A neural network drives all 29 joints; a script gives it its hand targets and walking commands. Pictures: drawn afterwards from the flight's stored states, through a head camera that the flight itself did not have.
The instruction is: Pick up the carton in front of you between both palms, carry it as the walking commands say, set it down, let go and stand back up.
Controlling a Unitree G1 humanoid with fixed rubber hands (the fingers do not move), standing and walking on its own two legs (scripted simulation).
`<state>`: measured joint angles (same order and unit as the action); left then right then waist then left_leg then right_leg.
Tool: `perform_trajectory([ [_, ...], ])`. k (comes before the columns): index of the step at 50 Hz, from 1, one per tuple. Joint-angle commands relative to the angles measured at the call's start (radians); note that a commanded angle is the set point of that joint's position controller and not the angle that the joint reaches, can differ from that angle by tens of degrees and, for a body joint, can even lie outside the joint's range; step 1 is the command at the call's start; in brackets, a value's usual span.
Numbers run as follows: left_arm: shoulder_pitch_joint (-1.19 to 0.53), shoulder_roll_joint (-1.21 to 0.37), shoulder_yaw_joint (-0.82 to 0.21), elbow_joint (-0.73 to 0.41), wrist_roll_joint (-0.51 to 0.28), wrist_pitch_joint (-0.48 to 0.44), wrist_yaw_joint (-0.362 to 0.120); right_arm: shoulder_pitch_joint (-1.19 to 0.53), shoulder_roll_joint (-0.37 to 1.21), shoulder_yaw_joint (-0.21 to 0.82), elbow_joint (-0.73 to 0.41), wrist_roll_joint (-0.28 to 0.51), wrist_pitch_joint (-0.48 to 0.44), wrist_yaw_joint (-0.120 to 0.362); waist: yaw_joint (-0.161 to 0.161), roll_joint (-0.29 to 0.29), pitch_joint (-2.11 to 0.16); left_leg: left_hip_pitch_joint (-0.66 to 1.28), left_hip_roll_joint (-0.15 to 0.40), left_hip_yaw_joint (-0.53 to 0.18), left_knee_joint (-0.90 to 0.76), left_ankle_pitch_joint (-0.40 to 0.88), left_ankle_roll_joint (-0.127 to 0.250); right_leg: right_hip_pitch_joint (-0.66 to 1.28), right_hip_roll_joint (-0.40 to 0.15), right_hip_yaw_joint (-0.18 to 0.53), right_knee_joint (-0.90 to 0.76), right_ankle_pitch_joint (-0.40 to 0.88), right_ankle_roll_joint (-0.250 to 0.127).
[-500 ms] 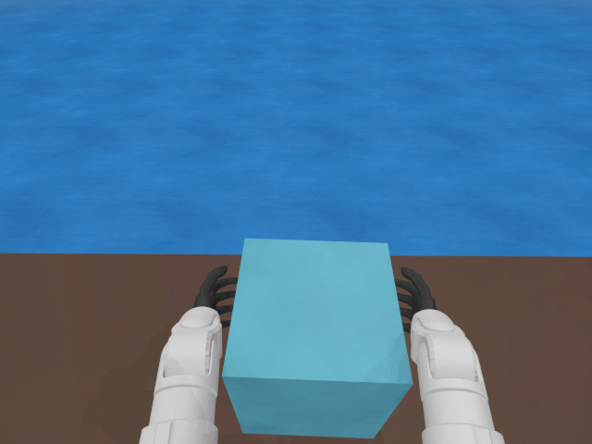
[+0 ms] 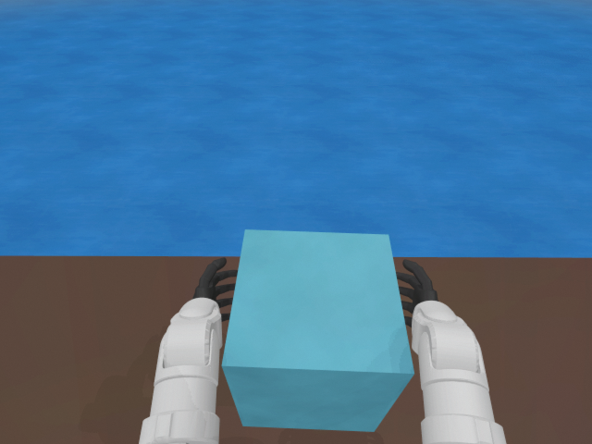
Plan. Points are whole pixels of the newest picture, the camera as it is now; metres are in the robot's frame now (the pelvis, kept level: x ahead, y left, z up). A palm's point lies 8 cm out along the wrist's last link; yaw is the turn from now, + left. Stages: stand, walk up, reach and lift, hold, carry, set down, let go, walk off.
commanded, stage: hold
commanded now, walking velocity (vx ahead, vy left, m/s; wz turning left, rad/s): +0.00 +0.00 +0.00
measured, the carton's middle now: (312, 334) +0.30 +0.00 -0.02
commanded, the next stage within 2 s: carry in 0.08 s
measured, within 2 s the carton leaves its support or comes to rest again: neither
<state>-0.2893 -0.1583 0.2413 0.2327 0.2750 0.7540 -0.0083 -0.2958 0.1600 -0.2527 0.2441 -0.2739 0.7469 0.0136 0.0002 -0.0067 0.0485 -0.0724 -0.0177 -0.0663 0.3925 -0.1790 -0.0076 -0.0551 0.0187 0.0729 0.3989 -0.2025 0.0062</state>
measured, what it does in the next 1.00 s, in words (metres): walks ahead: left foot, then right foot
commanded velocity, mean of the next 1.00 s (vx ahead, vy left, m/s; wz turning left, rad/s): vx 0.48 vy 0.00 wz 0.00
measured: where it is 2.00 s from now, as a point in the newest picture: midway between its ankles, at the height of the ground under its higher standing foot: (315, 302)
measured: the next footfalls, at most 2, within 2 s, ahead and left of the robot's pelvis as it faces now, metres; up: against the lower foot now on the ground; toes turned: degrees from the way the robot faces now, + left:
left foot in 0.52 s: +0.21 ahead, +0.09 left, +0.00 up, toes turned +9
right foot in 0.90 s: +0.51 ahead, -0.15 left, +0.00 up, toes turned -15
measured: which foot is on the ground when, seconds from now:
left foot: down 0.00-0.26, up 0.28-0.50, down 0.52-0.90, up 0.92-1.00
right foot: down 0.00-0.52, up 0.54-0.88, down 0.90-1.00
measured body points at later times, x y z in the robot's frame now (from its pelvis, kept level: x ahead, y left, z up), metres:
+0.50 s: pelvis +0.11 -0.01 +0.00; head +0.09 -0.01 +0.45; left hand +0.40 +0.14 +0.09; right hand +0.40 -0.16 +0.09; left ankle +0.16 +0.09 -0.73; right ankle +0.02 -0.12 -0.74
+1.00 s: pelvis +0.40 -0.06 -0.02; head +0.39 -0.07 +0.43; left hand +0.65 +0.08 +0.06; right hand +0.65 -0.22 +0.06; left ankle +0.23 +0.06 -0.66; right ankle +0.48 -0.14 -0.74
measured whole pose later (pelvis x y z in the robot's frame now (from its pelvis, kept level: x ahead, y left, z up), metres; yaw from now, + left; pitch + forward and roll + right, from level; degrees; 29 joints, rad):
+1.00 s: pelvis +0.40 -0.06 -0.02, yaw +0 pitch +4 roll -1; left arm 0.00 -0.13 0.04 -0.46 0.02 1.18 0.15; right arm 0.00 0.13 -0.08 -0.50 -0.01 1.22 -0.16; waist 0.01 0.04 -0.12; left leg -0.29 0.09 0.07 1.09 -0.45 -0.02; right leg -0.45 -0.06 -0.27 0.58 -0.20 -0.09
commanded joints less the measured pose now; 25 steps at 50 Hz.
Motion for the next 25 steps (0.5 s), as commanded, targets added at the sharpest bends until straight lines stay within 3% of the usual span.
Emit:
perform_trajectory([
  [1, -0.528, -0.91, -0.559, -0.028, -0.248, -0.031, -0.226, -0.516, 0.895, 0.553, -0.019, 0.238, -0.03, 0.225, -0.003, 0.007, -0.227, 0.078, -0.064, -0.001, -0.067, 0.02, 0.005, -0.025, 0.063, -0.005, -0.086, 0.029, -0.011],
  [3, -0.522, -0.911, -0.558, -0.028, -0.247, -0.031, -0.225, -0.511, 0.893, 0.552, -0.02, 0.237, -0.03, 0.226, -0.003, 0.008, -0.228, 0.083, -0.064, -0.001, -0.069, 0.033, 0.005, -0.021, 0.064, -0.005, -0.087, 0.041, -0.011],
  [4, -0.557, -0.9, -0.568, -0.032, -0.258, -0.022, -0.225, -0.538, 0.893, 0.562, -0.035, 0.249, -0.02, 0.224, 0.002, 0.039, -0.275, -0.041, 0.122, -0.001, -0.016, -0.098, 0.017, -0.125, -0.101, -0.009, -0.005, -0.077, -0.015],
  [6, -0.572, -0.907, -0.591, -0.069, -0.283, -0.016, -0.219, -0.538, 0.889, 0.578, -0.068, 0.27, -0.012, 0.217, -0.002, 0.059, -0.274, -0.122, 0.122, -0.062, -0.092, -0.511, 0.03, -0.202, -0.064, -0.006, 0.001, -0.409, -0.014],
  [7, -0.588, -0.914, -0.611, -0.097, -0.297, -0.011, -0.215, -0.556, 0.893, 0.597, -0.096, 0.285, -0.007, 0.211, -0.004, 0.08, -0.26, -0.128, 0.14, -0.093, -0.113, -0.601, 0.042, -0.259, -0.042, -0.03, 0.047, -0.451, -0.008],
  [9, -0.603, -0.929, -0.648, -0.139, -0.327, 0.007, -0.206, -0.559, 0.903, 0.631, -0.137, 0.303, 0.012, 0.193, -0.006, 0.155, -0.287, -0.1, 0.215, -0.187, -0.155, -0.505, 0.088, -0.292, -0.002, -0.128, 0.203, -0.238, 0.007],
  [10, -0.606, -0.933, -0.674, -0.161, -0.349, 0.02, -0.201, -0.532, 0.903, 0.649, -0.162, 0.308, 0.028, 0.181, -0.006, 0.156, -0.311, -0.117, 0.234, -0.196, -0.153, -0.436, 0.108, -0.263, -0.008, -0.143, 0.191, -0.181, 0.006],
  [12, -0.605, -0.942, -0.727, -0.219, -0.396, 0.057, -0.189, -0.515, 0.886, 0.683, -0.241, 0.328, 0.07, 0.154, 0.0, 0.11, -0.367, -0.217, 0.188, -0.097, -0.085, -0.441, 0.099, -0.093, -0.014, -0.153, 0.037, -0.186, -0.016],
  [13, -0.586, -0.937, -0.747, -0.254, -0.407, 0.081, -0.177, -0.524, 0.888, 0.718, -0.297, 0.348, 0.098, 0.143, 0.005, 0.036, -0.371, -0.281, 0.133, -0.009, 0.027, -0.453, 0.062, -0.053, -0.076, -0.042, -0.053, -0.284, -0.038],
  [14, -0.547, -0.913, -0.747, -0.281, -0.404, 0.105, -0.162, -0.531, 0.889, 0.745, -0.339, 0.366, 0.127, 0.134, 0.018, -0.161, -0.342, -0.424, 0.063, 0.104, 0.255, -0.395, 0.014, 0.006, -0.235, 0.214, -0.166, -0.462, -0.095],
  [15, -0.501, -0.887, -0.742, -0.298, -0.404, 0.132, -0.144, -0.525, 0.879, 0.759, -0.363, 0.38, 0.152, 0.124, 0.026, -0.247, -0.273, -0.601, 0.026, 0.17, 0.368, -0.327, -0.007, 0.078, -0.347, 0.393, -0.251, -0.481, -0.155],
  [16, -0.466, -0.87, -0.747, -0.339, -0.4, 0.157, -0.123, -0.527, 0.867, 0.784, -0.399, 0.404, 0.175, 0.115, 0.027, -0.221, -0.24, -0.654, 0.07, 0.137, 0.385, -0.312, -0.001, 0.089, -0.379, 0.427, -0.257, -0.355, -0.201],
  [18, -0.42, -0.836, -0.753, -0.433, -0.407, 0.204, -0.086, -0.485, 0.849, 0.825, -0.461, 0.446, 0.222, 0.092, 0.03, -0.123, -0.288, -0.634, 0.074, 0.148, 0.326, -0.285, 0.002, 0.125, -0.349, 0.287, -0.201, -0.115, -0.195],
  [21, -0.325, -0.805, -0.776, -0.555, -0.429, 0.273, -0.046, -0.361, 0.82, 0.848, -0.548, 0.472, 0.288, 0.05, 0.032, -0.16, -0.361, -0.504, 0.015, 0.231, 0.201, -0.172, -0.008, 0.136, -0.262, 0.094, -0.141, 0.079, -0.147],
  [23, -0.264, -0.789, -0.788, -0.615, -0.444, 0.317, -0.022, -0.289, 0.802, 0.841, -0.61, 0.476, 0.329, 0.021, 0.028, -0.167, -0.372, -0.377, -0.004, 0.278, 0.082, -0.115, -0.011, 0.078, -0.241, 0.026, -0.097, 0.092, -0.137],
  [25, -0.207, -0.773, -0.8, -0.673, -0.466, 0.357, -0.001, -0.217, 0.788, 0.814, -0.658, 0.471, 0.367, -0.006, 0.015, -0.089, -0.404, -0.025, -0.001, 0.298, -0.049, 0.002, 0.002, -0.144, -0.194, -0.074, 0.045, 0.039, -0.095],
])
